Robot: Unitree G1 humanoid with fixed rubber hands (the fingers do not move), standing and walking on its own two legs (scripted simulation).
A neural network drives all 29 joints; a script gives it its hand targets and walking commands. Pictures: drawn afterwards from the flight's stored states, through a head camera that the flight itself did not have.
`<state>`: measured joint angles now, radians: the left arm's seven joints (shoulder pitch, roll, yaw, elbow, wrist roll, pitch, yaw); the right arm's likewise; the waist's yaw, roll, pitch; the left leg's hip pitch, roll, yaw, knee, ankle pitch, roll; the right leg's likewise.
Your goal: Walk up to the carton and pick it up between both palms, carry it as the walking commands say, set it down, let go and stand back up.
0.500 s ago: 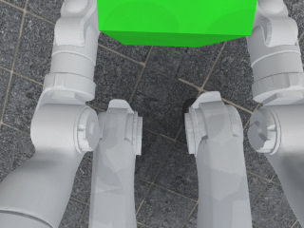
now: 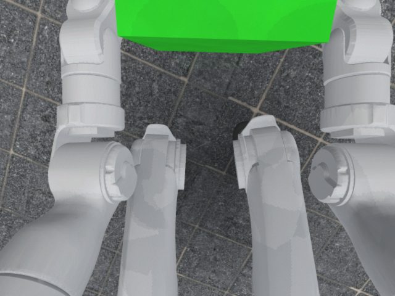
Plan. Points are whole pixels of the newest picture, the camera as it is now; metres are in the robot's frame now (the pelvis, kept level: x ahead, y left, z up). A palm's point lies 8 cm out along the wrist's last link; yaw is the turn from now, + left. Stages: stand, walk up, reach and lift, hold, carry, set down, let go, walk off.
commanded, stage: reach and lift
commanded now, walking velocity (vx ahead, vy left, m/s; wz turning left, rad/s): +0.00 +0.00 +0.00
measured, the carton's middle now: out of the picture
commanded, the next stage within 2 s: none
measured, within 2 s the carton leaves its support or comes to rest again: neither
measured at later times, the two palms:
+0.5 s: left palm out of the picture +0.53 +0.11 -0.05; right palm out of the picture +0.50 -0.20 -0.06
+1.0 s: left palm out of the picture +0.51 +0.12 +0.02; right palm out of the picture +0.48 -0.19 +0.01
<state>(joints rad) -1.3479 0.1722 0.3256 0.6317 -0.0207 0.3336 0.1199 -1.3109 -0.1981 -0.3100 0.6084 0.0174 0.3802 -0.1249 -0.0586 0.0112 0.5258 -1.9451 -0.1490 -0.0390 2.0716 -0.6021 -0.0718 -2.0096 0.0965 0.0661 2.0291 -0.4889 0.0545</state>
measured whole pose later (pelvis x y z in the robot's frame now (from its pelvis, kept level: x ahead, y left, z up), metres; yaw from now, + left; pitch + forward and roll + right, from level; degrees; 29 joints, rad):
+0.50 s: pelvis -0.02 +0.00 +0.05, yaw +0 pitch +23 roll +1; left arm -1.33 0.14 0.35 0.60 0.01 0.39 0.12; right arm -1.28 -0.18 -0.35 0.56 0.00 0.45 -0.11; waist -0.06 0.00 0.52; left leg -1.78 -0.16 -0.06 1.90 -0.52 -0.07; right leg -1.83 0.10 0.08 1.85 -0.42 0.06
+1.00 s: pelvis -0.02 +0.01 +0.11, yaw -1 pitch +19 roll +0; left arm -1.20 0.11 0.35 0.52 0.03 0.42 0.09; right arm -1.17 -0.13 -0.34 0.48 -0.02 0.49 -0.12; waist -0.06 0.01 0.52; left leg -1.56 -0.16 -0.07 1.72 -0.50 -0.05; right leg -1.60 0.10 0.09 1.67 -0.41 0.07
